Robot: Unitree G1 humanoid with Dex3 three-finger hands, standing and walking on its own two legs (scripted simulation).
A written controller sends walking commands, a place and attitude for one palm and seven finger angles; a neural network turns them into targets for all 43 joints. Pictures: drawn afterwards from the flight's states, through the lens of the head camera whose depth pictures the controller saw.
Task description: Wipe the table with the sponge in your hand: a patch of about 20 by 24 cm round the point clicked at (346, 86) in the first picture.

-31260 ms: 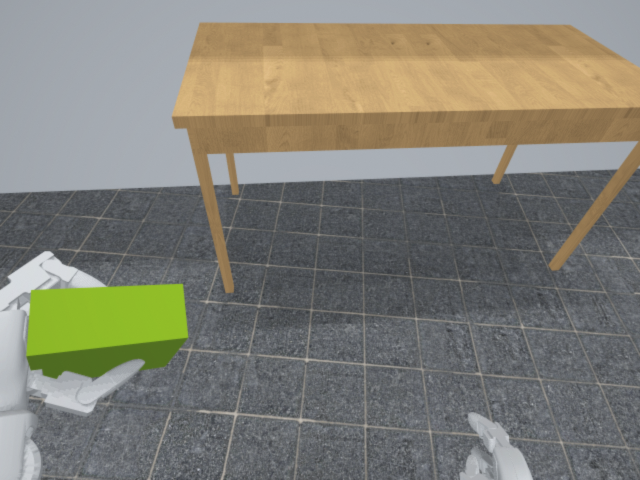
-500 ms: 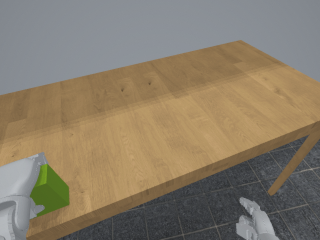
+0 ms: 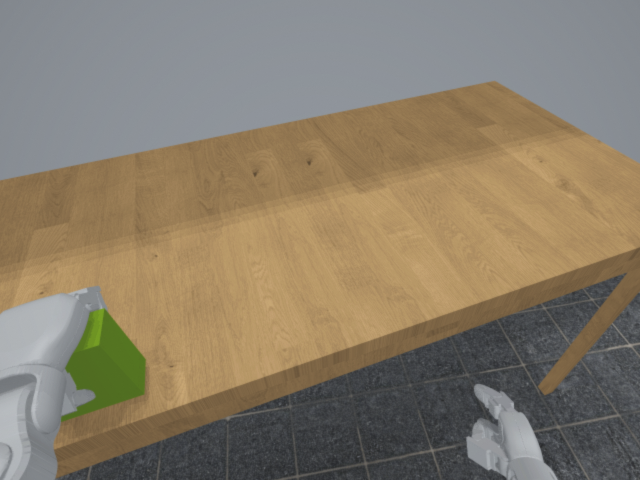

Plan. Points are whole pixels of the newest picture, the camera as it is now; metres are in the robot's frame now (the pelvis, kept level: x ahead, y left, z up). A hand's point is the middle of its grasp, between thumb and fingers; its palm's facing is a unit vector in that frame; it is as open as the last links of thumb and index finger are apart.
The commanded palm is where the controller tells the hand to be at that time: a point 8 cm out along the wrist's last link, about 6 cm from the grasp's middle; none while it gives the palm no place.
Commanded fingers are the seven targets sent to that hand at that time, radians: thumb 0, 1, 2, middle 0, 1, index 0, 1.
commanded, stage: lift the sponge slowly off the table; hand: left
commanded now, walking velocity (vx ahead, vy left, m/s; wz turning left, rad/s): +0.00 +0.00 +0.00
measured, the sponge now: (84, 376) +0.19 +0.33 +0.04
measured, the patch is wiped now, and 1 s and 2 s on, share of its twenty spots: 1.00 1.00 1.00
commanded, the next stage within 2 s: bring the sponge back beside the body in 1.40 s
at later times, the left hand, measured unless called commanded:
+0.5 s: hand (58, 334) +0.20 +0.33 +0.12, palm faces +0.06 -0.05 -1.00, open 9.7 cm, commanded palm +0.17 +0.33 +0.20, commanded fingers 0.00 0.10 1.30 -1.20 -1.60 -1.20 -1.60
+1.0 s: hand (42, 313) +0.20 +0.34 +0.15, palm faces +0.11 -0.04 -0.99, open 9.7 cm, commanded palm +0.17 +0.33 +0.23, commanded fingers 0.00 0.10 1.30 -1.20 -1.60 -1.20 -1.60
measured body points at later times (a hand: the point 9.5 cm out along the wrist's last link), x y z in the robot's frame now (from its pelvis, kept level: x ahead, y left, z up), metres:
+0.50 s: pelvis -0.01 +0.00 +0.00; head -0.03 -0.04 +0.45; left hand +0.19 +0.33 +0.18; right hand +0.22 -0.21 -0.08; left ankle +0.01 +0.12 -0.74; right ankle -0.03 -0.11 -0.74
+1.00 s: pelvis -0.02 +0.00 +0.00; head -0.04 -0.04 +0.45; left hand +0.19 +0.33 +0.21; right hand +0.23 -0.19 -0.07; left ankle +0.01 +0.12 -0.74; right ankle -0.03 -0.11 -0.74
